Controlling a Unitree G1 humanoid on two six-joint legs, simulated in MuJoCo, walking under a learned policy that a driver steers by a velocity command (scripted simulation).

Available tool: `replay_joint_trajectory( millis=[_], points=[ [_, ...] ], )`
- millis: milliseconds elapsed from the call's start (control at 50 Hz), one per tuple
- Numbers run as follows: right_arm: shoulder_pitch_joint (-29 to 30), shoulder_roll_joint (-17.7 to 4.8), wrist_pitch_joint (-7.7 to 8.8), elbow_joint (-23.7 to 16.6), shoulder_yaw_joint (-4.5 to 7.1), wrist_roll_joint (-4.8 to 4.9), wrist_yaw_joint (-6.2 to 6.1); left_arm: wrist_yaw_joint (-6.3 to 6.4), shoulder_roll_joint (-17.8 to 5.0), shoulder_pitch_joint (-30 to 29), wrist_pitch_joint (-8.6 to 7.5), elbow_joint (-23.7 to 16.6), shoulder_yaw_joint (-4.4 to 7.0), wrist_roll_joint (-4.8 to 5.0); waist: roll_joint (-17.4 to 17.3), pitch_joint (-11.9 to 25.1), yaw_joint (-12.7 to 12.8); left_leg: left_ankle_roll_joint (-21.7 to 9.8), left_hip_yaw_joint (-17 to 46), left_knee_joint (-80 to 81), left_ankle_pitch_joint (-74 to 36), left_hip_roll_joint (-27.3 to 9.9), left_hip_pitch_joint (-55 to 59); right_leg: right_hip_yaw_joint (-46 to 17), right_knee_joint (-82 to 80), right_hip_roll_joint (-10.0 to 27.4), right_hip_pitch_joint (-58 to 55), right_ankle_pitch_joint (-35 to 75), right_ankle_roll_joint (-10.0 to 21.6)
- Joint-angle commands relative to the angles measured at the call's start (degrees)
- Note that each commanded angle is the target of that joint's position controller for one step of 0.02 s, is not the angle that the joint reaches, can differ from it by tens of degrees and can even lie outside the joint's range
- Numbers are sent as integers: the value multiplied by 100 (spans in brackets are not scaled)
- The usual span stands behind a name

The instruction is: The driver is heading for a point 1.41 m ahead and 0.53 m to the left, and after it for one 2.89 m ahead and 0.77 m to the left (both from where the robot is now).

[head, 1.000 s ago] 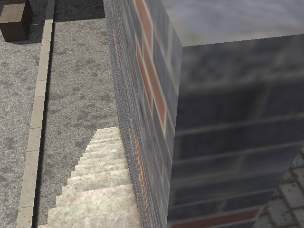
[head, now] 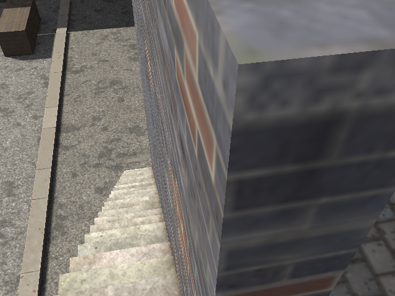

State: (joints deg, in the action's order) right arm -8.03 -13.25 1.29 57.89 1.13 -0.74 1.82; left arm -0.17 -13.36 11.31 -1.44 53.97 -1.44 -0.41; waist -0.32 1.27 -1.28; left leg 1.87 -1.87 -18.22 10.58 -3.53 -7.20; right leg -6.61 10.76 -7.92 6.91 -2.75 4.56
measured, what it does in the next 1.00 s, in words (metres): stands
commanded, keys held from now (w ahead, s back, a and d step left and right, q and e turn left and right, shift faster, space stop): w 0.04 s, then no key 0.96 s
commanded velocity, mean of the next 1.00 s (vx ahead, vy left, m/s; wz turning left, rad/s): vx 0.08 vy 0.00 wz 0.00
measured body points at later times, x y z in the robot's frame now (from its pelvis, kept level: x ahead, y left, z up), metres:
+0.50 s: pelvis +0.00 +0.01 +0.00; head +0.00 +0.01 +0.45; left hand +0.14 +0.25 -0.12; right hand +0.11 -0.25 -0.13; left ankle -0.01 +0.14 -0.75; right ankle +0.03 -0.07 -0.75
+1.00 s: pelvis +0.00 +0.00 +0.00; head +0.00 +0.00 +0.45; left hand +0.10 +0.25 -0.14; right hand +0.10 -0.26 -0.14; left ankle -0.01 +0.14 -0.75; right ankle +0.03 -0.07 -0.75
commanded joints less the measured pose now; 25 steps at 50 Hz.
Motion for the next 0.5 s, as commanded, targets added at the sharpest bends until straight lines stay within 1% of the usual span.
replay_joint_trajectory(
  millis=[20,40,60,80,100,120,140,160,180,200,220,260,380,400,420,440,500],
  points=[
    [521,-622,134,-398,66,33,18,-81,-561,-607,-188,-507,71,-29,150,40,-20,-267,339,271,-198,-531,-166,-863,-180,1170,-153,138,-50],
    [311,-572,148,-343,54,31,-48,19,-658,-181,-134,-319,94,32,-69,417,34,-284,569,540,52,-561,240,-884,-324,1038,-107,-351,-185],
    [1050,-652,124,-602,53,219,-11,-161,-398,-1200,-319,-876,11,36,-244,-346,73,-274,373,478,-548,-562,-494,-974,-296,1302,-195,539,13],
    [1040,-604,126,-645,48,243,-6,-233,-440,-1178,-386,-876,20,26,54,101,66,-270,335,347,-724,-566,-259,-1015,-152,1363,-402,955,45],
    [506,-548,127,-527,35,88,-67,-104,-588,-615,-338,-605,16,-66,65,775,-67,-197,437,284,-868,-604,396,-893,-85,1250,-561,949,-66],
    [213,-648,166,-374,62,53,-73,17,-740,-67,-200,-259,98,16,-39,563,48,-281,602,484,-437,-619,445,-820,-108,1094,-344,242,-161],
    [271,-675,153,-341,72,38,-70,62,-692,-69,-151,-238,70,9,-133,187,62,-310,627,561,-304,-644,295,-820,-213,1100,-152,131,-196],
    [625,-599,91,-461,52,47,-82,4,-466,-704,-247,-614,-32,-73,-192,42,-6,-234,494,405,-815,-651,181,-877,-278,1251,-187,567,-124],
    [636,-559,71,-477,51,43,-85,-12,-469,-796,-263,-633,-33,-44,-40,153,-43,-214,487,342,-970,-657,275,-868,-217,1236,-173,644,-119],
    [595,-579,59,-467,58,42,-85,-17,-505,-799,-266,-633,-24,-14,-33,198,-61,-210,493,324,-1031,-666,299,-844,-182,1235,-191,649,-115],
    [599,-604,57,-467,67,48,-82,-26,-540,-794,-269,-633,-14,-6,-57,239,-61,-212,500,307,-1057,-668,309,-844,-147,1246,-213,658,-111],
    [645,-623,50,-479,85,64,-67,-30,-545,-829,-268,-654,-13,-3,-55,234,-52,-222,517,277,-1100,-675,302,-851,-112,1269,-198,632,-107],
    [719,-641,18,-487,133,47,-38,-30,-556,-932,-229,-733,14,12,-5,258,-46,-257,554,223,-994,-674,256,-830,-42,1268,-122,409,-114],
    [467,-685,73,-381,155,31,-28,41,-727,-418,-106,-399,91,53,84,277,24,-344,652,401,-424,-655,322,-784,-6,1099,10,-107,-176],
    [480,-729,69,-357,174,20,-25,65,-707,-408,-72,-401,96,31,-30,43,29,-375,670,449,-285,-664,173,-769,-36,1093,103,-136,-190],
    [519,-708,61,-351,178,8,-29,69,-671,-431,-61,-399,97,18,-52,-7,36,-382,659,452,-234,-660,126,-784,-31,1087,146,-141,-190],
    [507,-691,50,-337,195,8,-46,70,-669,-449,-60,-375,130,16,-52,62,12,-404,640,405,-216,-658,132,-789,6,1065,168,-120,-180]
  ],
)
